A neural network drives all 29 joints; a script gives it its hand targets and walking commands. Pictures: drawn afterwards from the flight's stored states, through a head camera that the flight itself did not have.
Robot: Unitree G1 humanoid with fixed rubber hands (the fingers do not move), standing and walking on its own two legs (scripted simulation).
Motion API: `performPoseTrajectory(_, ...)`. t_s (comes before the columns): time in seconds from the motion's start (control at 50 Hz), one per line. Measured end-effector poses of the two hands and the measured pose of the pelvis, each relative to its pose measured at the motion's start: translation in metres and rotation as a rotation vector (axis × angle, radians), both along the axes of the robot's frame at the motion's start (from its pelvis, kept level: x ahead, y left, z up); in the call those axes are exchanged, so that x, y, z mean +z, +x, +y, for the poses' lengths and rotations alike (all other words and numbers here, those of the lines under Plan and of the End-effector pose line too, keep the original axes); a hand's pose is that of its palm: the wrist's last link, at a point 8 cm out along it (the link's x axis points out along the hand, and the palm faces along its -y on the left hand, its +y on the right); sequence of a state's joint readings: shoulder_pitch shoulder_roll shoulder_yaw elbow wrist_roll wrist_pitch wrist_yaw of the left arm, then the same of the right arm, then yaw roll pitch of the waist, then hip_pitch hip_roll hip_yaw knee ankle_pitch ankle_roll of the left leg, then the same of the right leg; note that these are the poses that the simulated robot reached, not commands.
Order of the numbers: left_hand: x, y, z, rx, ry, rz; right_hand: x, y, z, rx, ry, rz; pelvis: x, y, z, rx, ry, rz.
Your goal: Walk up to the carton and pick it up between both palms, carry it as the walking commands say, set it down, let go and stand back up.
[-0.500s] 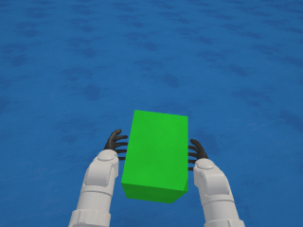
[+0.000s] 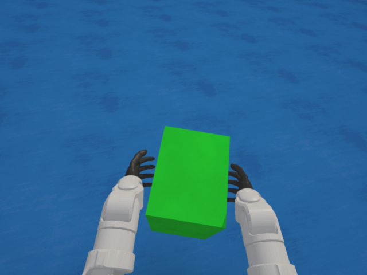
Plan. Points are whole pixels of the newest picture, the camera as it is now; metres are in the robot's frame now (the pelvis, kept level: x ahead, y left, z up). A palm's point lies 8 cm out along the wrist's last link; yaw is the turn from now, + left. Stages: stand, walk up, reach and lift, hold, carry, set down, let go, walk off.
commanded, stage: carry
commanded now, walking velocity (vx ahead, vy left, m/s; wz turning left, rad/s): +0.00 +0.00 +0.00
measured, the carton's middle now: (186, 188) +0.34 +0.00 -0.06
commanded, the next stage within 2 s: hold in 0.24 s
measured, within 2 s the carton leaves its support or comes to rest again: neither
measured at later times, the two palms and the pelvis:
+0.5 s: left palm (133, 193) +0.27 +0.12 +0.05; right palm (253, 210) +0.24 -0.13 +0.03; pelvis -0.01 +0.00 +0.01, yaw -6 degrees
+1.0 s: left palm (124, 198) +0.29 +0.16 -0.03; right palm (225, 215) +0.26 -0.09 -0.04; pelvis -0.06 +0.06 -0.01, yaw -9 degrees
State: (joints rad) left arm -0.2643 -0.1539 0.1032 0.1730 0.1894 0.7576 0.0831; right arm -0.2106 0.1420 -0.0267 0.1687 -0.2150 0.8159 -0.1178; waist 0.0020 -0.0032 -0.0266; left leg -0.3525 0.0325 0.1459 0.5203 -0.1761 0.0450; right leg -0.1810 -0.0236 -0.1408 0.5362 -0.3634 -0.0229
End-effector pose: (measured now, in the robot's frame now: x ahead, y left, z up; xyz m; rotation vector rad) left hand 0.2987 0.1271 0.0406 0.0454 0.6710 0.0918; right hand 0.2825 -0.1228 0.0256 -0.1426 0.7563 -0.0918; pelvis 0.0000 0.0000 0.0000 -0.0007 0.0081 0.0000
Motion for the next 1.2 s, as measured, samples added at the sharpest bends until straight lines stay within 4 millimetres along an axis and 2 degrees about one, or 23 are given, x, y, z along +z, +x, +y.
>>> performPoseTrajectory(0.1,0.005,-0.003,0.0,-0.004,-0.005,-0.012,0.003,-0.003,-0.001,-0.003,0.011,-0.012,0.0,-0.001,0.0,-0.002,-0.001,-0.002)
performPoseTrajectory(0.3,-0.004,-0.012,-0.002,-0.014,0.002,0.024,-0.004,-0.013,-0.002,0.007,-0.016,0.028,0.001,-0.004,-0.001,-0.001,-0.002,-0.024)
performPoseTrajectory(0.5,0.007,-0.033,-0.006,-0.079,-0.014,-0.011,0.007,-0.038,-0.011,-0.025,0.037,-0.012,0.01,-0.014,0.002,-0.102,-0.004,-0.112)
performPoseTrajectory(0.58,0.004,-0.04,0.004,-0.065,-0.052,-0.002,0.01,-0.04,-0.002,-0.009,0.005,-0.004,0.009,-0.024,0.006,-0.113,-0.01,-0.155)
performPoseTrajectory(0.66,-0.009,-0.042,0.022,0.008,-0.087,0.032,0.003,-0.035,0.018,0.017,-0.021,0.037,0.006,-0.036,0.012,-0.12,-0.017,-0.184)
performPoseTrajectory(0.74,-0.023,-0.04,0.037,0.075,-0.104,0.039,-0.008,-0.028,0.037,0.012,-0.04,0.056,0.0,-0.044,0.021,-0.12,-0.024,-0.18)
performPoseTrajectory(0.82,-0.038,-0.03,0.043,0.092,-0.102,0.046,-0.025,-0.024,0.046,-0.031,-0.023,0.066,-0.006,-0.048,0.033,-0.113,-0.033,-0.138)
performPoseTrajectory(1.02,-0.072,-0.008,0.028,0.043,-0.052,0.023,-0.074,-0.02,0.032,-0.08,0.039,0.039,-0.015,-0.057,0.059,-0.153,-0.018,0.009)
performPoseTrajectory(1.2,-0.121,-0.01,0.024,0.077,-0.072,0.011,-0.119,-0.018,0.028,-0.066,0.037,0.026,-0.031,-0.067,0.057,-0.137,-0.005,0.175)
